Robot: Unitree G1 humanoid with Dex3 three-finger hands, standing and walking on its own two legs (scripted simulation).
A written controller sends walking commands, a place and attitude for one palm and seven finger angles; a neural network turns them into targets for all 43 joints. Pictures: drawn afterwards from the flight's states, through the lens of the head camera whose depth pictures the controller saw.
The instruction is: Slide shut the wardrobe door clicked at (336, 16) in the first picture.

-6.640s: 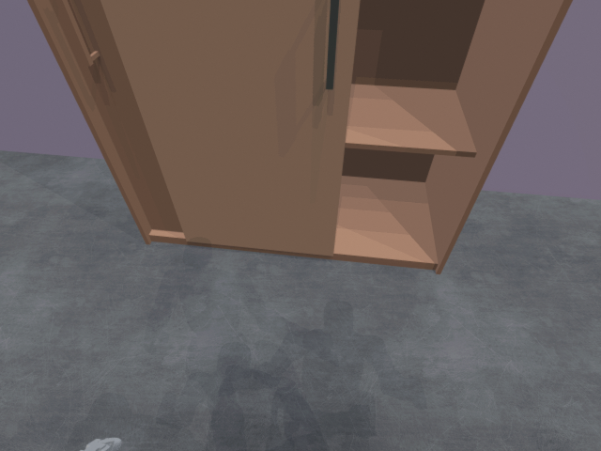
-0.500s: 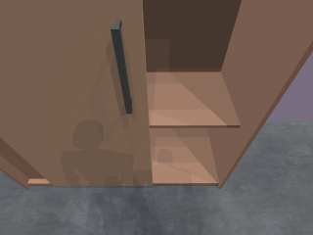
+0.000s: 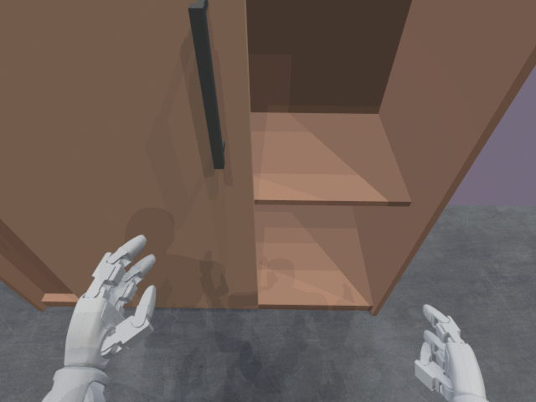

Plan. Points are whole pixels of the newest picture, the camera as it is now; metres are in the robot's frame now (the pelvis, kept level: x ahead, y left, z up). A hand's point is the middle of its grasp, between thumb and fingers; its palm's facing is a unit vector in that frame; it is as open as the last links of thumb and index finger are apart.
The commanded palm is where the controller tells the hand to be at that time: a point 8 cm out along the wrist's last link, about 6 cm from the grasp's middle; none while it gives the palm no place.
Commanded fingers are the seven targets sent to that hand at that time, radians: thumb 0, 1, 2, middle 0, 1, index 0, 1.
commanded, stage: raise the hand with hooked fingers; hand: left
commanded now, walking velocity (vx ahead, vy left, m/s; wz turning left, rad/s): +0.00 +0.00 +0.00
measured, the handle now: (212, 94) +0.52 +0.12 +0.21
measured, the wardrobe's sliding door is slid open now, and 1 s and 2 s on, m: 0.43 0.43 0.43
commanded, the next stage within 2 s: move the hooked fingers beside the handle in 1.78 s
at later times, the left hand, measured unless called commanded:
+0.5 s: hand (87, 303) +0.22 +0.24 +0.09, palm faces +0.04 -1.00 -0.06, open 11.0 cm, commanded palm +0.18 +0.29 +0.10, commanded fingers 0.00 -0.08 0.48 -0.27 -0.93 -0.27 -0.93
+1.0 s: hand (12, 245) +0.25 +0.30 +0.18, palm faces +0.12 -0.99 -0.08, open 13.7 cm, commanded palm +0.22 +0.34 +0.19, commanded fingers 0.00 -0.50 0.30 -0.30 -1.20 -0.30 -1.20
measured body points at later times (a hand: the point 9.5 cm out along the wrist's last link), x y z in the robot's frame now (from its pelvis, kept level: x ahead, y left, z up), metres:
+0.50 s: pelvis -0.01 +0.02 +0.01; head +0.01 +0.02 +0.46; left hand +0.21 +0.29 +0.10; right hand +0.14 -0.19 -0.08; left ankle +0.00 +0.13 -0.70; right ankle +0.01 -0.09 -0.70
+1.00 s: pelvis +0.00 +0.03 +0.03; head -0.01 +0.02 +0.48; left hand +0.24 +0.35 +0.18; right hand +0.21 -0.18 -0.02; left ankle +0.00 +0.13 -0.70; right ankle +0.01 -0.09 -0.70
